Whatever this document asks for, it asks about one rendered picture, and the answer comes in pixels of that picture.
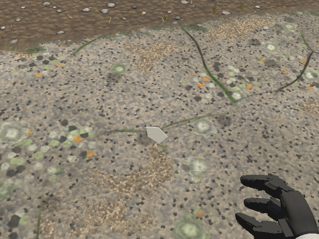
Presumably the robot right hand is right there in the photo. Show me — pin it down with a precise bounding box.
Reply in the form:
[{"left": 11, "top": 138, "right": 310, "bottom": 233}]
[{"left": 235, "top": 173, "right": 319, "bottom": 239}]

